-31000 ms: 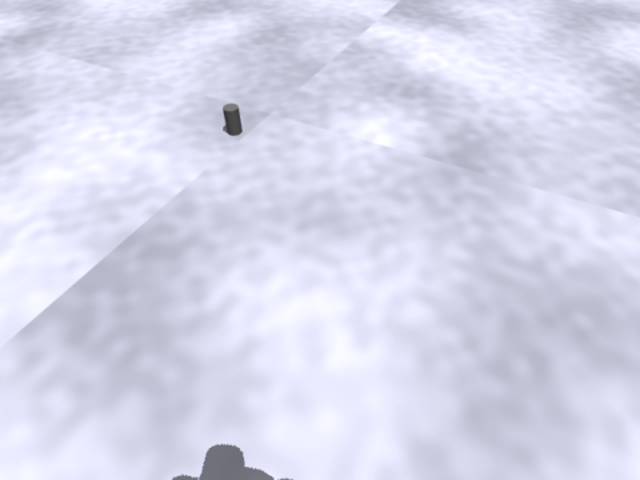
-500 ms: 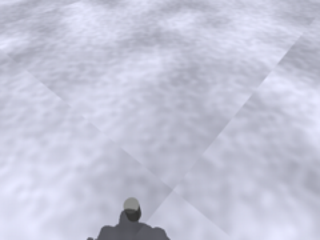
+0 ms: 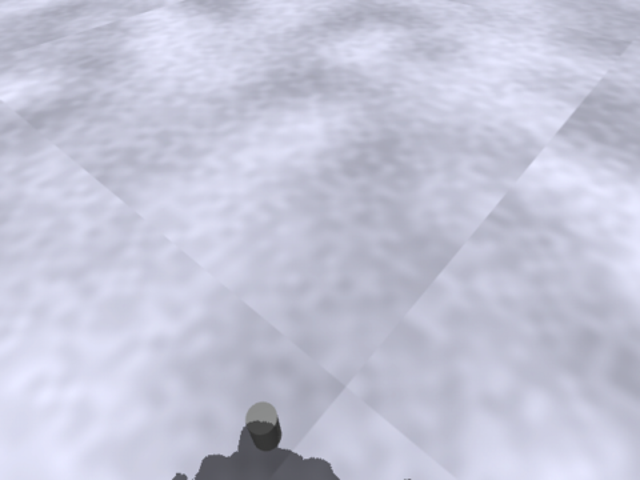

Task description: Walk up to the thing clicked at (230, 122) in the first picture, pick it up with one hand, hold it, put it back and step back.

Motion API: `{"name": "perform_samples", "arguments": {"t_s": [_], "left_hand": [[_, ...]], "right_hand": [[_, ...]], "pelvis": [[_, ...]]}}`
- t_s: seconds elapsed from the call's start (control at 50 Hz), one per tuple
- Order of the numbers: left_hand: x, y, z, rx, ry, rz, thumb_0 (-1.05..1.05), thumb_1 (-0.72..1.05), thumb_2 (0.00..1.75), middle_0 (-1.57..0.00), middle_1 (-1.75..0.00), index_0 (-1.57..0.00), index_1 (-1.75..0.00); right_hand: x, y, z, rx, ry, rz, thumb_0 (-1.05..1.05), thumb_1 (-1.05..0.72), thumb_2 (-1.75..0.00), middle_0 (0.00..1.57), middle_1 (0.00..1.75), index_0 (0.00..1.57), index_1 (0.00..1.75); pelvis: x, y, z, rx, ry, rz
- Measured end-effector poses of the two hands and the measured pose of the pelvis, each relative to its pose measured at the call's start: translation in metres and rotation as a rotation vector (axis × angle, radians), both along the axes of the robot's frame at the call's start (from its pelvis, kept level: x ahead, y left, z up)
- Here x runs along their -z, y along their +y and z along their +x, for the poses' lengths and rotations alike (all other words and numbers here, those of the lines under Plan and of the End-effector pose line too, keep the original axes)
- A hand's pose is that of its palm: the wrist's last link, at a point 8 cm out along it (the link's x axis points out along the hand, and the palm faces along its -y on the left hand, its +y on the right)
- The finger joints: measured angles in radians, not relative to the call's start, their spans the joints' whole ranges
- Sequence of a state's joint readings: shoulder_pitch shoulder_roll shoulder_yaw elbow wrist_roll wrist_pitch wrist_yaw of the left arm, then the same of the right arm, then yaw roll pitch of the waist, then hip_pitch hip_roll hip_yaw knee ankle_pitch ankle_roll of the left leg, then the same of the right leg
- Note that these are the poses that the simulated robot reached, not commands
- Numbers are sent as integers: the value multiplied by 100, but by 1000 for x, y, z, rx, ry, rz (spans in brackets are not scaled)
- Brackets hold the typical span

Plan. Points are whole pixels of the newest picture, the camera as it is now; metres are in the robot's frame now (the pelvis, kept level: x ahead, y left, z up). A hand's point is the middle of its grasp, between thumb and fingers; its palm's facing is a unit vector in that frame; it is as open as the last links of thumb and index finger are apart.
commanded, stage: stand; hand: left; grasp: from the side
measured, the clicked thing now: (264, 427) +0.41 +0.18 -0.71
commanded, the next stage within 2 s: step back in 0.28 s
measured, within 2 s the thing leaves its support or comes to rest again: neither
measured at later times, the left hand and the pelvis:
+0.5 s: hand out of the picture +0.06 +0.29 -0.17, palm faces +0.00 -0.93 -0.37, open 7.4 cm; pelvis -0.04 +0.02 -0.02, yaw +1 degrees
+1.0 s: hand out of the picture +0.00 +0.31 -0.18, palm faces -0.09 -0.91 -0.40, open 7.4 cm; pelvis -0.12 +0.06 -0.03, yaw -5 degrees
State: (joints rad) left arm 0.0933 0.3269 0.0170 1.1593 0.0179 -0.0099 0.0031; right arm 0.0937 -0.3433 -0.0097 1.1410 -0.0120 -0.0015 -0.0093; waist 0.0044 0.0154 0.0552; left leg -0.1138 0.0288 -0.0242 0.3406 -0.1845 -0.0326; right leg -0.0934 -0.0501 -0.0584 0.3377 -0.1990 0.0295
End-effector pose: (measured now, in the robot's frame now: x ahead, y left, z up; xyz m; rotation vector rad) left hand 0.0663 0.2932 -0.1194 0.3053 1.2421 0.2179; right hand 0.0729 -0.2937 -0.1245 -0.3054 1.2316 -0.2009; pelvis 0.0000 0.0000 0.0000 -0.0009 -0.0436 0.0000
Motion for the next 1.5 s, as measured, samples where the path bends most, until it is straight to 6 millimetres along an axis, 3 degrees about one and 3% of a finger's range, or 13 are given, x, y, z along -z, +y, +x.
{"name": "perform_samples", "arguments": {"t_s": [0.3,0.42,0.58,0.68,0.88,1.02,1.14,1.24,1.38,1.5], "left_hand": [[1,-1,-10,-10,5,-5,0,90,90,-20,-30,-21,-30],[7,16,-15,-24,-2,16,0,90,90,-21,-30,-21,-30],[29,60,5,18,-68,24,1,90,90,-21,-30,-21,-30],[28,66,7,30,-87,14,0,90,90,-20,-30,-20,-30],[25,66,-41,86,-21,18,0,90,90,-20,-30,-21,-30],[16,62,-78,102,-24,62,0,90,90,-20,-30,-21,-30],[-2,58,-113,81,-50,69,0,90,90,-21,-30,-21,-30],[-8,60,-124,82,-89,67,1,90,90,-21,-30,-21,-30],[14,77,-143,80,-161,28,0,90,90,-21,-30,-21,-30],[18,84,-182,53,-113,-8,0,90,90,-21,-30,-21,-30]], "right_hand": [[0,-2,-8,6,11,6,1,-90,-90,20,30,21,29],[5,-9,-16,15,22,-22,1,-90,-90,20,30,21,30],[5,9,-59,25,82,-105,1,-90,-90,20,30,20,29],[-6,33,-88,23,125,-105,1,-90,-90,20,30,21,29],[2,52,-88,48,-38,-70,1,-90,-90,21,30,21,30],[22,43,-100,52,-105,-18,1,-90,-90,21,30,21,30],[11,37,-124,45,-75,-5,1,-90,-90,21,30,21,30],[4,30,-151,17,-48,-50,1,-90,-90,21,30,21,30],[6,45,-188,-30,-27,-110,1,-90,-90,20,30,20,29],[-14,67,-223,-42,-48,-94,1,-90,-90,21,30,21,30]], "pelvis": [[0,-2,-4,-3,-1,-2],[9,7,-25,-11,6,-13],[28,44,-47,-26,30,-17],[19,53,-62,-24,33,-26],[21,64,-90,44,19,-2],[30,54,-121,75,-2,-9],[17,48,-142,73,6,34],[14,54,-164,53,37,31],[29,72,-205,-3,10,12],[18,78,-233,8,2,-24]]}}
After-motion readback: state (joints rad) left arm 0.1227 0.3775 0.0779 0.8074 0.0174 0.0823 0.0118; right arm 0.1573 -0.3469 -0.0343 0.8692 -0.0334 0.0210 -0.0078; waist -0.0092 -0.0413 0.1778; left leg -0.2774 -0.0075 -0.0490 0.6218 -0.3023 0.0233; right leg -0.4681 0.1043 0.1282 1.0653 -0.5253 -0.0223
